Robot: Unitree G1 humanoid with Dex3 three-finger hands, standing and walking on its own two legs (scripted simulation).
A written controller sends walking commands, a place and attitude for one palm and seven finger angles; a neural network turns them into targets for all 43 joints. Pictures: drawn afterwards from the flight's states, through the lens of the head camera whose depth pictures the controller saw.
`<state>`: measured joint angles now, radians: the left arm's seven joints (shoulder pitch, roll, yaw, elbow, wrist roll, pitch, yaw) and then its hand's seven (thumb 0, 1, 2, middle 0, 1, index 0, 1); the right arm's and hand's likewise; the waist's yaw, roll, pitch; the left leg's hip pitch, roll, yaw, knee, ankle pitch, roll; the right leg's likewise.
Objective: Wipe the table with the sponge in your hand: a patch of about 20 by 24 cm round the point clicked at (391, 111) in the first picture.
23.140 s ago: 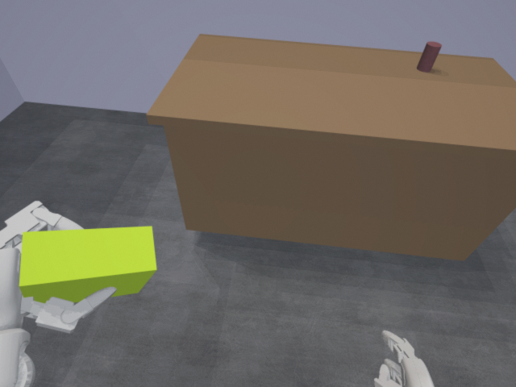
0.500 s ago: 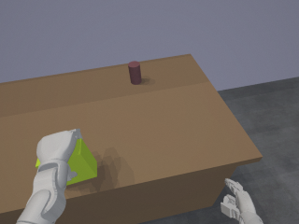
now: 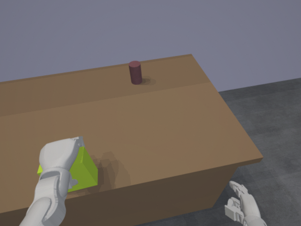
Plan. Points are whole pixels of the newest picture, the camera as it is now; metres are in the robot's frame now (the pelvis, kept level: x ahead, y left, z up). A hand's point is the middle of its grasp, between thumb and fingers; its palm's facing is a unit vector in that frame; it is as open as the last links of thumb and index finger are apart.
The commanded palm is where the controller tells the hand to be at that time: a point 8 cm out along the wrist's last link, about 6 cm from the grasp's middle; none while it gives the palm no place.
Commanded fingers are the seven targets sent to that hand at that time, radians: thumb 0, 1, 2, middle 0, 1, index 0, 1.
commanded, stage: lower the sponge onto the table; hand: left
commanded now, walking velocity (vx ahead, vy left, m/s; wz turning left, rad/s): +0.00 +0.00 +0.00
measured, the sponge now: (74, 174) +0.23 +0.28 -0.02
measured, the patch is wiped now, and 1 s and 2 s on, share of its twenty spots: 0.00 0.35 0.55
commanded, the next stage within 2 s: wipe forward along the first lane in 0.24 s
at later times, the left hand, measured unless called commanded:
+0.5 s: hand (72, 157) +0.26 +0.28 +0.03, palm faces -0.05 -0.05 -1.00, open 9.5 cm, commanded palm +0.25 +0.28 +0.07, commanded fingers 0.00 0.10 1.30 -1.20 -1.60 -1.20 -1.60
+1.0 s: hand (76, 140) +0.32 +0.30 +0.03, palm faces -0.10 +0.00 -1.00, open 9.6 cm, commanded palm +0.30 +0.29 +0.06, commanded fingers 0.00 0.10 1.30 -1.20 -1.60 -1.20 -1.60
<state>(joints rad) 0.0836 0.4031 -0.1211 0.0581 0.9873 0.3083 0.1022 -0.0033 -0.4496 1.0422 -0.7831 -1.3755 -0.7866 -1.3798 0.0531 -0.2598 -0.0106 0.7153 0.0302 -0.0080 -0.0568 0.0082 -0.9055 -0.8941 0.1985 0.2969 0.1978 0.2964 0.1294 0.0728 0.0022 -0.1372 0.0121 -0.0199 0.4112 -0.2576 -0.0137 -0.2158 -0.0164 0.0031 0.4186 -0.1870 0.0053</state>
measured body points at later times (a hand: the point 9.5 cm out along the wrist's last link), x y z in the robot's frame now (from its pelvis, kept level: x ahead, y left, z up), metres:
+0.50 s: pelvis +0.00 +0.00 +0.00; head +0.00 -0.03 +0.45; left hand +0.26 +0.28 +0.08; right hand +0.22 -0.22 -0.10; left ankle -0.02 +0.13 -0.74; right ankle +0.02 -0.13 -0.74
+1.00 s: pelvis -0.01 -0.01 -0.01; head +0.02 -0.04 +0.44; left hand +0.32 +0.29 +0.08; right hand +0.16 -0.26 -0.13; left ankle -0.02 +0.13 -0.74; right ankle +0.02 -0.13 -0.74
